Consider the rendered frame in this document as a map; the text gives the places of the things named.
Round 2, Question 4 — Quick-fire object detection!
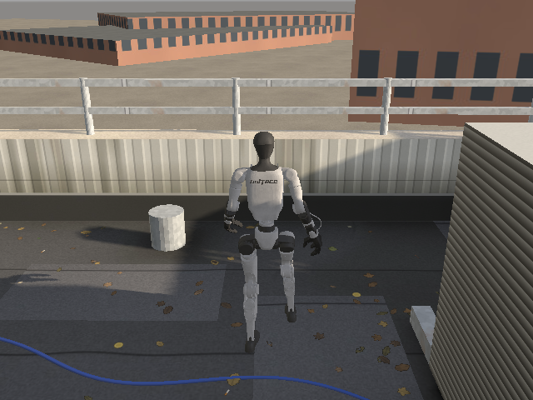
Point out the left robot forearm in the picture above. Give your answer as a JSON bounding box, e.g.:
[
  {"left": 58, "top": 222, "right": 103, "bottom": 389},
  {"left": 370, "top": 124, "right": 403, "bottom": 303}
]
[{"left": 224, "top": 199, "right": 236, "bottom": 224}]

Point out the right robot hand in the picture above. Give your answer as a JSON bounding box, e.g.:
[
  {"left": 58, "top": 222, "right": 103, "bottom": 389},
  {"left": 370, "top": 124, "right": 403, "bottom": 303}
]
[{"left": 303, "top": 233, "right": 322, "bottom": 256}]

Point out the right robot upper arm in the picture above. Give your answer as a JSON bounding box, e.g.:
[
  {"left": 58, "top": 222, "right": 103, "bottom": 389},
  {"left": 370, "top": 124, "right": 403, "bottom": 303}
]
[{"left": 281, "top": 167, "right": 306, "bottom": 214}]

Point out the right robot forearm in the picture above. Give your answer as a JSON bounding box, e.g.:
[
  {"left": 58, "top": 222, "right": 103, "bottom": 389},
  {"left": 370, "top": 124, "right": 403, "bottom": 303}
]
[{"left": 298, "top": 201, "right": 319, "bottom": 238}]

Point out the right robot shin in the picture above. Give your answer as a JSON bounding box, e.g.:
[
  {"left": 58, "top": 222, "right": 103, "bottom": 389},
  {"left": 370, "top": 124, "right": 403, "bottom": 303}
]
[{"left": 283, "top": 263, "right": 295, "bottom": 312}]

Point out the left robot upper arm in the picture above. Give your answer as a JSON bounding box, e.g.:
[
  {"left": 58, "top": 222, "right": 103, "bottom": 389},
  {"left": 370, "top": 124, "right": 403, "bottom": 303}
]
[{"left": 227, "top": 167, "right": 248, "bottom": 212}]

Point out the right robot thigh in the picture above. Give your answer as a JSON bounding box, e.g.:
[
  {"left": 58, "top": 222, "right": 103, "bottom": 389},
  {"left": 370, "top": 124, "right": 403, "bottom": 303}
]
[{"left": 278, "top": 231, "right": 295, "bottom": 278}]

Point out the left robot hand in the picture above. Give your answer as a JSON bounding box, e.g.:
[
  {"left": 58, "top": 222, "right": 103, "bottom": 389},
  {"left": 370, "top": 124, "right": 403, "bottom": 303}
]
[{"left": 224, "top": 219, "right": 243, "bottom": 233}]

